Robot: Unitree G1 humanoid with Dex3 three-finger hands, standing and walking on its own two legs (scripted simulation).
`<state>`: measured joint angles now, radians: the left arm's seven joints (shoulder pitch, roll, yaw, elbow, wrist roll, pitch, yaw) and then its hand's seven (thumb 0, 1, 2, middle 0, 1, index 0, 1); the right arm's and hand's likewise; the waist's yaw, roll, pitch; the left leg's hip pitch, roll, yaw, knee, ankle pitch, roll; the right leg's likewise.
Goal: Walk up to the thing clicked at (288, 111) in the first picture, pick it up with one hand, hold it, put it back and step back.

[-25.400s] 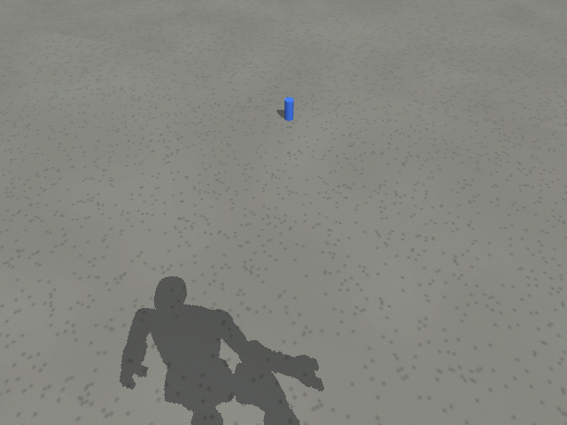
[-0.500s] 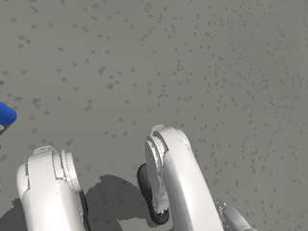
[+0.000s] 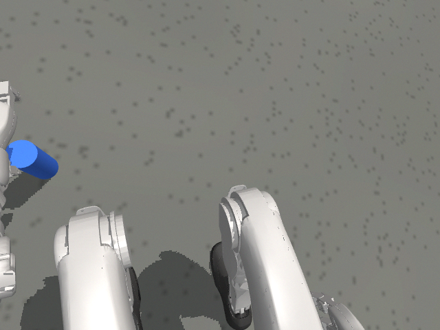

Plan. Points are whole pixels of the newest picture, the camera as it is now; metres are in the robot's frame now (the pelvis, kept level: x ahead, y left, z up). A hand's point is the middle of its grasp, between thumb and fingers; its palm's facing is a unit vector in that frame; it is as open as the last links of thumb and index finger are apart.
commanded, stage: withdraw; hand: left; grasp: from above
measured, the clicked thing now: (34, 161) +0.43 +0.31 -0.26
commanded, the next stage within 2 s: home in 0.68 s
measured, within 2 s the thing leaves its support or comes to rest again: neither
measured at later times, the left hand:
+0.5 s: hand out of the picture +0.41 +0.32 -0.07, palm faces -0.48 -0.07 -0.88, open 14.0 cm
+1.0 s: hand out of the picture +0.41 +0.34 -0.03, palm faces -0.40 -0.13 -0.91, open 13.0 cm
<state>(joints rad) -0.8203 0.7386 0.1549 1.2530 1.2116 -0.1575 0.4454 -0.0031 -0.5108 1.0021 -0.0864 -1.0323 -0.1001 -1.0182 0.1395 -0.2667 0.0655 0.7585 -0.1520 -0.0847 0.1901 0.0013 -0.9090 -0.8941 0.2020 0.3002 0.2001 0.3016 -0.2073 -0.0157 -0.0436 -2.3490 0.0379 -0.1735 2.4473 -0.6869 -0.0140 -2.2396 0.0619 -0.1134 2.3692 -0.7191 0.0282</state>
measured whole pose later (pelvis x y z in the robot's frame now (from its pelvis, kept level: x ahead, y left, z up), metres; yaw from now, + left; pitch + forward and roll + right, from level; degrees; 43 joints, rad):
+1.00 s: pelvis -0.01 +0.00 +0.08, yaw +4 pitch +35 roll -7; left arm -0.73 0.67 0.06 1.01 1.04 -0.11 0.15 0.00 -0.22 0.87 -0.19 -0.70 -0.19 -0.71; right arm 0.22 -0.23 0.01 0.71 -0.05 0.02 0.10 0.00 -0.90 -0.89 0.20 0.30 0.20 0.30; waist -0.14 0.06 -0.14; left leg -2.15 0.04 -0.10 2.17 -0.64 0.01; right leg -2.05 0.04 -0.06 2.12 -0.69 0.04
